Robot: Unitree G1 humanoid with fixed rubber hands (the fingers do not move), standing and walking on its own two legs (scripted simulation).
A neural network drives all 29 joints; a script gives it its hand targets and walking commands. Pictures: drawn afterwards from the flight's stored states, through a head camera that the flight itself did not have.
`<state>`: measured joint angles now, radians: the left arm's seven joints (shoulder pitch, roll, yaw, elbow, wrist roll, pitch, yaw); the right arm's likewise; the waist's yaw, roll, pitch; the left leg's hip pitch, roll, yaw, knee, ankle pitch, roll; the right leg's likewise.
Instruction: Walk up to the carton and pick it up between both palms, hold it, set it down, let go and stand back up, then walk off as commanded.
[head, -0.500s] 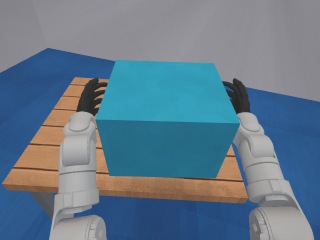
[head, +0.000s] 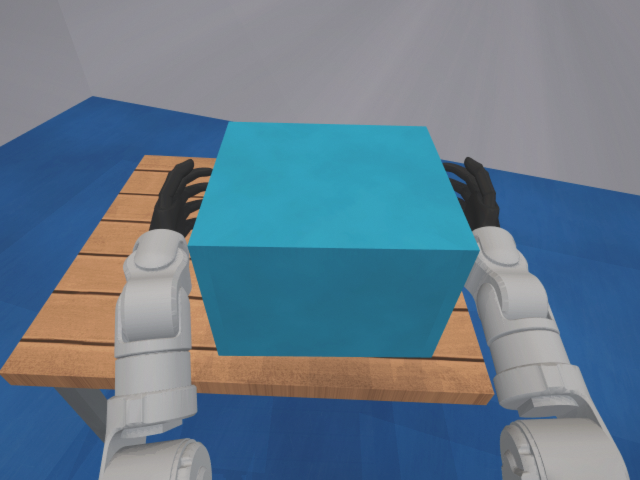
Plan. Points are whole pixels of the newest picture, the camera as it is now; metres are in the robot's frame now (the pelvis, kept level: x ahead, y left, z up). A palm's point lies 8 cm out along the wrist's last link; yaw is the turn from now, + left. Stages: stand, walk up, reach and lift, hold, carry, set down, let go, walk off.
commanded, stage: hold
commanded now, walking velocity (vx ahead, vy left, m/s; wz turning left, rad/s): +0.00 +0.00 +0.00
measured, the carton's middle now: (327, 236) +0.39 +0.00 +0.14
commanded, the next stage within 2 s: none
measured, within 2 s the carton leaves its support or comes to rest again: neither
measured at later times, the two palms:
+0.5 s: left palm (167, 226) +0.35 +0.18 +0.18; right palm (475, 220) +0.36 -0.18 +0.18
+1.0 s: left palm (166, 227) +0.34 +0.18 +0.18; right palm (474, 225) +0.36 -0.18 +0.18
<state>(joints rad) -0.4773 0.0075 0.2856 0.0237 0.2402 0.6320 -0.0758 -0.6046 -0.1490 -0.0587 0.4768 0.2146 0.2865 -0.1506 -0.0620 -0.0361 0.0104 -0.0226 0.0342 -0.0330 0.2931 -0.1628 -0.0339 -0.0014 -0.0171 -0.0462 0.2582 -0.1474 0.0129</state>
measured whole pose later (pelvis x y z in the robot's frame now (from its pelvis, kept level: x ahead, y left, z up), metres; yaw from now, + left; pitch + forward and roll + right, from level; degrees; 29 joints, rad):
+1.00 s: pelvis +0.00 +0.00 +0.00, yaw +0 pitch -6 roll +0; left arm -0.50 0.01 0.29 0.05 0.23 0.64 -0.08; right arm -0.61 -0.14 -0.08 0.48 0.20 0.29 -0.15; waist -0.05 -0.04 0.00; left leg -0.04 0.03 -0.02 0.29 -0.15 -0.03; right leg -0.02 -0.02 -0.04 0.27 -0.14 0.02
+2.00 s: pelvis -0.01 +0.00 +0.00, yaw +0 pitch -6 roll +0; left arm -0.53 0.02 0.29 0.08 0.24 0.64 -0.08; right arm -0.64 -0.14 -0.09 0.52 0.19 0.29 -0.14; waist -0.05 -0.05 -0.01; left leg -0.05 0.03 -0.02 0.30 -0.16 -0.03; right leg -0.03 -0.02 -0.04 0.27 -0.14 0.02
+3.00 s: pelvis +0.00 +0.00 +0.00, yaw +0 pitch -6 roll -1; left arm -0.51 0.02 0.28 0.06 0.25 0.64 -0.07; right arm -0.63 -0.14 -0.09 0.52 0.21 0.28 -0.14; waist -0.06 -0.06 0.00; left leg -0.04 0.03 -0.03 0.31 -0.17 -0.03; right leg -0.01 -0.02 -0.05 0.27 -0.15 0.01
